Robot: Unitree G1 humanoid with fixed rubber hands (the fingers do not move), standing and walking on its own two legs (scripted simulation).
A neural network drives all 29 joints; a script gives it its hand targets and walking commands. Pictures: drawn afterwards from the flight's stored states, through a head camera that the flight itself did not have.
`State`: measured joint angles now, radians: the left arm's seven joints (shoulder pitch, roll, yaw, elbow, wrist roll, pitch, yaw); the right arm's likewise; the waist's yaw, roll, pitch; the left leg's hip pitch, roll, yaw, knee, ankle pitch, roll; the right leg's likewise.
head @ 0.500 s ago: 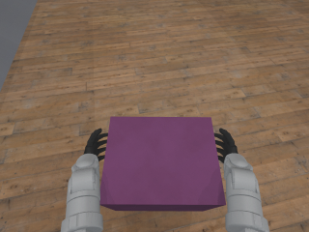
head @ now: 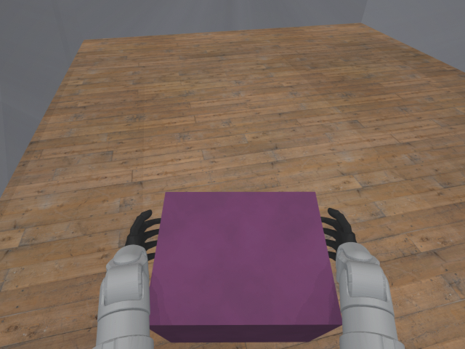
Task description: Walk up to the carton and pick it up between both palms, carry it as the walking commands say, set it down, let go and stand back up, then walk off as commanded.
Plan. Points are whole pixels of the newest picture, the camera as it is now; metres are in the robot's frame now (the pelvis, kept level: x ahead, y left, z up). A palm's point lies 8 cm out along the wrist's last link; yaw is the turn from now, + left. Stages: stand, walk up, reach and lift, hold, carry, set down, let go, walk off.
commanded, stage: reach and lift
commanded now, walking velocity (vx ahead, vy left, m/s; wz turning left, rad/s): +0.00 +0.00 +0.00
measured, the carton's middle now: (240, 270) +0.29 +0.00 -0.04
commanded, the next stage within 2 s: hold in 0.80 s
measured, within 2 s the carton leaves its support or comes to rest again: neither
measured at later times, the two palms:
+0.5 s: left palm (138, 255) +0.28 +0.18 +0.04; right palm (344, 252) +0.28 -0.18 +0.04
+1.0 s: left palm (136, 259) +0.28 +0.18 +0.04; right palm (344, 256) +0.27 -0.18 +0.04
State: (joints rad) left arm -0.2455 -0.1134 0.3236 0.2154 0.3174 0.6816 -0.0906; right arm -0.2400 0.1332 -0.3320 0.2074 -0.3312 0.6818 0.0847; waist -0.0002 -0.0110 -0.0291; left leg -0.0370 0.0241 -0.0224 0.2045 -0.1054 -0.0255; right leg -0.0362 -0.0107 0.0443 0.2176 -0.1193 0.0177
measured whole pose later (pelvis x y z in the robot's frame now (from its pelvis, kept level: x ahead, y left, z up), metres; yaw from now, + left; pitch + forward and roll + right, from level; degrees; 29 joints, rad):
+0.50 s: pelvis +0.00 +0.00 +0.00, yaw +0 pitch -4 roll +0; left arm -0.21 -0.14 0.30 0.14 0.33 0.70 -0.07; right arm -0.21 0.14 -0.31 0.15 -0.33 0.69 0.07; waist -0.01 -0.01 0.02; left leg -0.02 0.02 -0.03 0.18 -0.10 -0.02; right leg -0.01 -0.01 0.04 0.19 -0.11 0.02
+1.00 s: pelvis +0.00 +0.00 +0.00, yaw +0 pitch -4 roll +0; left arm -0.19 -0.14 0.30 0.14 0.32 0.69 -0.08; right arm -0.19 0.14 -0.30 0.14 -0.32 0.69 0.07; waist 0.00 0.00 0.01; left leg -0.02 0.02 -0.03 0.19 -0.10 -0.02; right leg -0.02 -0.01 0.04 0.20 -0.11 0.02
